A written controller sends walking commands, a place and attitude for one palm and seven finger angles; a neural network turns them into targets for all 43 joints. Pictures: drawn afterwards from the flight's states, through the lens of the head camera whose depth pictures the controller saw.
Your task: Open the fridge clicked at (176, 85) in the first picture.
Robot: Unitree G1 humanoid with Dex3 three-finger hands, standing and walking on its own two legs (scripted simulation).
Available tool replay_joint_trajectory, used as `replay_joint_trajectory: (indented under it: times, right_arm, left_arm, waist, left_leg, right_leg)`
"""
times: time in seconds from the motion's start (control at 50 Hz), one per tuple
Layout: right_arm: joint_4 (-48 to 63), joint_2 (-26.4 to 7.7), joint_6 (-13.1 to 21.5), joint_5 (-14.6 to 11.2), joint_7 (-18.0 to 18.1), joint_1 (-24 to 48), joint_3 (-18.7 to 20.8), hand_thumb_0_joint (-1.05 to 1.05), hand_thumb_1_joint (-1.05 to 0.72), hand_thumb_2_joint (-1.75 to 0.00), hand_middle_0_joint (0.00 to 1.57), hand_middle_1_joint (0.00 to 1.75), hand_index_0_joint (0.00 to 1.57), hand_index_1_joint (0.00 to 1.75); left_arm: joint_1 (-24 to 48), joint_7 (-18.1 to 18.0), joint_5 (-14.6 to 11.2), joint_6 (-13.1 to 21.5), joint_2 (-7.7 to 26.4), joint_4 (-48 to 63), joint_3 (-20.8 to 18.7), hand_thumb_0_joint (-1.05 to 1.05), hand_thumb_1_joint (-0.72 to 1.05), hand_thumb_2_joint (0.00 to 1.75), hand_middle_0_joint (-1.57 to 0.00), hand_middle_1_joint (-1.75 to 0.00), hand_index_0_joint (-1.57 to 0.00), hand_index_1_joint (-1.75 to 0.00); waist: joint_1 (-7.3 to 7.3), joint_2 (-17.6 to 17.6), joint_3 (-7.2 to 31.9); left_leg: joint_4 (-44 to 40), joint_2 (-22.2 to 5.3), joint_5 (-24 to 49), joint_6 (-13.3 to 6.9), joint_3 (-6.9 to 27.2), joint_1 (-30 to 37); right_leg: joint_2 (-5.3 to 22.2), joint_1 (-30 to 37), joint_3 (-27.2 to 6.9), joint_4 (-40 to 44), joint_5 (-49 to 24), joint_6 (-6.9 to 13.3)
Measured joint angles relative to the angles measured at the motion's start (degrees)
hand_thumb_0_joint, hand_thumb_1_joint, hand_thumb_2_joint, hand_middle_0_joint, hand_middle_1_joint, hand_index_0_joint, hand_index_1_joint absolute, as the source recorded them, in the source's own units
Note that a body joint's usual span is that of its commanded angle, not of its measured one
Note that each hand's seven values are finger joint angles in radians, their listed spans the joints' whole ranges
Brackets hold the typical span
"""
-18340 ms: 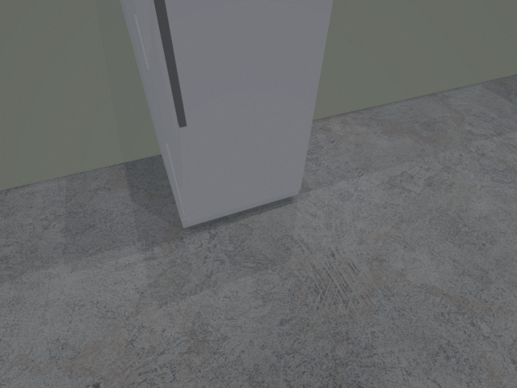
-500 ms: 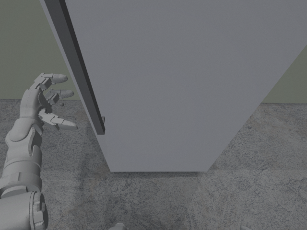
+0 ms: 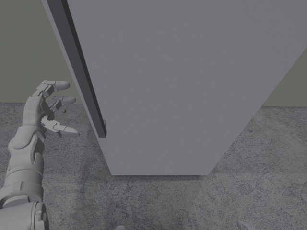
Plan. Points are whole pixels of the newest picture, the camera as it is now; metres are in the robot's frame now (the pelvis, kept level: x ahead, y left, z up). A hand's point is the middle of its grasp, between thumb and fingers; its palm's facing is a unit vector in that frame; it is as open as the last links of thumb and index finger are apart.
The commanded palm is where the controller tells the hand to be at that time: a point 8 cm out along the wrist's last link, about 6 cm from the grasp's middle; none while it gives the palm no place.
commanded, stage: move the hooked fingers beside the handle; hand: left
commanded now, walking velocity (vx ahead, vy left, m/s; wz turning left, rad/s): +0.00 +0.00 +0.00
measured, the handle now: (88, 81) +0.46 +0.18 +0.14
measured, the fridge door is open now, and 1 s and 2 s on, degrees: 0 0 0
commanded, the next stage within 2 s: feel for the door with the fingertips in 0.22 s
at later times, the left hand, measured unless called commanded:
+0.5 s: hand (67, 111) +0.39 +0.23 +0.09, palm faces +0.00 -1.00 +0.01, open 14.0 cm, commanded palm +0.37 +0.27 +0.09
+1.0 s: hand (77, 108) +0.40 +0.20 +0.10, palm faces +0.04 -1.00 -0.01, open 14.0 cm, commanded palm +0.37 +0.26 +0.09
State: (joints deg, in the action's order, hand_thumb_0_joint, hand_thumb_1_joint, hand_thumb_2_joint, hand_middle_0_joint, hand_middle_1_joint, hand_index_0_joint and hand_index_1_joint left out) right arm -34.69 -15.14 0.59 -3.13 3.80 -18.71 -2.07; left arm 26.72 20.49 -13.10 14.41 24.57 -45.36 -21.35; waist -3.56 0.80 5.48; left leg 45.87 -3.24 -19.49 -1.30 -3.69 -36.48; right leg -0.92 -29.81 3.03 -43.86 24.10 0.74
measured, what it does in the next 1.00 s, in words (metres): stands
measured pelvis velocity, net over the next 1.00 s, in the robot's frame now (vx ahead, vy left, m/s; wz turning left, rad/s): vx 0.00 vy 0.00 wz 0.01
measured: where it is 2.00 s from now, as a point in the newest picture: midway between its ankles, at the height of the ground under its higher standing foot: outside the picture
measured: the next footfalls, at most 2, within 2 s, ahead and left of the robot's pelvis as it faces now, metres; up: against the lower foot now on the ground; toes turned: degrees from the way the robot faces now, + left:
none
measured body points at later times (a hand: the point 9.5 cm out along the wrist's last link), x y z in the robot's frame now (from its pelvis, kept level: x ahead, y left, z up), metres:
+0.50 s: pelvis -0.01 +0.00 +0.00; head +0.04 +0.02 +0.44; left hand +0.39 +0.28 +0.09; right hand +0.08 -0.26 -0.11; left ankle +0.03 +0.11 -0.71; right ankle -0.03 -0.11 -0.71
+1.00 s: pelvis +0.00 +0.00 +0.00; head +0.04 +0.00 +0.45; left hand +0.39 +0.26 +0.10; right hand +0.09 -0.26 -0.11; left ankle +0.03 +0.11 -0.71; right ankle -0.03 -0.11 -0.71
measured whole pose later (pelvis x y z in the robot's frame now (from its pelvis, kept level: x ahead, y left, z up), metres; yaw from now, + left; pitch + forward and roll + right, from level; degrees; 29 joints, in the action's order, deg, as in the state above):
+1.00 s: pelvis +0.00 +0.00 +0.00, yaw +0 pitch +9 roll -1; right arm -36.1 -15.0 0.7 -2.9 2.9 -19.0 -1.7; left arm 28.0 14.7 -12.0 15.6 20.8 -44.4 -17.0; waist -3.4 1.2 5.2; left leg 46.0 -3.2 -19.4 -0.9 -3.3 -35.8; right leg -1.0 -29.2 3.3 -44.5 24.4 1.1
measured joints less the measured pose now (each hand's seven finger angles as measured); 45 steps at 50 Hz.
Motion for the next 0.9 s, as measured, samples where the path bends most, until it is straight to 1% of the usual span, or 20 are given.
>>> replay_joint_trajectory:
  times: [0.08,0.16,0.24,0.36,0.44,0.58,0.74,0.82,0.9]
  right_arm:
    - [0.3,0.1,0.3,0.0,0.1,0.4,0.0,0.0,-0.91,-0.9,0.2,0.3,0.21,0.3]
    - [0.0,-0.1,0.4,-0.2,0.3,0.7,-0.2,0.0,-0.91,-0.9,0.2,0.3,0.21,0.3]
    - [-0.2,-0.3,0.5,-0.2,0.5,0.9,-0.2,0.0,-0.91,-0.9,0.2,0.3,0.21,0.3]
    - [-0.5,-0.5,0.6,-0.1,0.6,0.7,-0.2,0.0,-0.91,-0.9,0.2,0.3,0.21,0.3]
    - [-0.6,-0.5,0.8,-0.1,0.4,0.3,-0.1,0.0,-0.91,-0.9,0.2,0.3,0.2,0.3]
    - [-1.1,-0.1,0.8,0.2,-0.3,-0.2,0.0,0.01,-0.91,-0.9,0.2,0.3,0.2,0.3]
    - [-0.8,0.8,0.6,0.5,-1.2,-0.6,0.0,0.01,-0.91,-0.9,0.2,0.3,0.2,0.3]
    - [-0.9,0.9,0.5,0.6,-1.4,-0.6,0.0,0.01,-0.91,-0.9,0.2,0.3,0.21,0.3]
    - [-1.1,0.7,0.3,0.5,-1.2,-0.6,0.2,0.01,-0.91,-0.9,0.2,0.3,0.2,0.3]
  left_arm:
    - [-0.7,0.1,-0.3,0.8,0.2,0.6,-0.3,-0.01,-0.5,0.3,-0.3,-1.2,-0.3,-1.2]
    - [0.2,1.0,-0.7,0.8,0.5,-0.4,0.1,-0.01,-0.5,0.3,-0.3,-1.2,-0.3,-1.2]
    - [1.4,1.6,-0.7,0.6,1.2,-1.8,0.4,-0.01,-0.5,0.3,-0.3,-1.2,-0.3,-1.2]
    - [2.8,1.8,-0.7,1.1,1.2,-3.0,0.8,-0.01,-0.5,0.3,-0.3,-1.2,-0.3,-1.2]
    - [3.6,0.7,-0.5,1.1,0.5,-2.7,2.2,-0.01,-0.5,0.3,-0.3,-1.2,-0.3,-1.2]
    - [3.9,-2.6,0.5,0.9,-2.5,-0.7,4.4,-0.01,-0.5,0.3,-0.3,-1.2,-0.29,-1.2]
    - [1.8,-7.0,2.0,0.6,-5.1,2.0,4.9,-0.01,-0.5,0.3,-0.3,-1.2,-0.3,-1.2]
    - [0.7,-7.6,2.3,1.2,-5.1,2.6,4.3,-0.01,-0.5,0.3,-0.3,-1.2,-0.3,-1.2]
    - [0.5,-7.2,1.9,1.2,-4.4,2.3,4.2,-0.01,-0.5,0.3,-0.3,-1.2,-0.3,-1.2]
  waist:
    - [0.23,-0.1,-0.2]
    - [0.54,-0.1,-0.3]
    - [0.57,-0.2,-0.4]
    - [0.43,-0.3,-0.5]
    - [0.34,-0.2,-0.8]
    - [-0.11,0.0,-0.6]
    - [-0.59,0.1,-0.3]
    - [-0.57,0.2,-0.3]
    - [-0.27,0.3,-0.2]
  left_leg:
    - [0.1,0.0,0.0,0.1,0.2,0.2]
    - [0.3,0.0,0.1,0.1,0.6,0.0]
    - [0.6,0.1,0.3,0.0,0.9,-0.6]
    - [1.1,0.2,0.4,-0.1,1.0,-1.3]
    - [1.3,0.3,0.4,-0.2,1.0,-1.9]
    - [1.2,0.4,0.3,-0.4,0.6,-1.9]
    - [0.7,0.2,0.0,-0.3,-0.4,-0.7]
    - [0.5,0.1,-0.2,-0.1,-0.5,0.1]
    - [0.3,0.0,-0.1,0.1,-0.2,0.6]
  right_leg:
    - [-0.1,0.4,0.1,0.0,0.0,0.1]
    - [0.0,0.4,0.6,0.0,0.0,0.1]
    - [0.0,-0.1,0.8,-0.3,-0.1,0.1]
    - [0.1,-0.8,0.9,-0.7,-0.2,0.0]
    - [0.2,-1.2,1.0,-0.9,-0.2,-0.1]
    - [0.4,-1.5,0.5,-1.1,-0.2,-0.3]
    - [0.3,-0.9,-0.5,-1.1,0.1,-0.3]
    - [0.1,-0.3,-0.6,-1.0,0.2,-0.1]
    - [0.0,0.2,-0.4,-0.8,0.3,0.1]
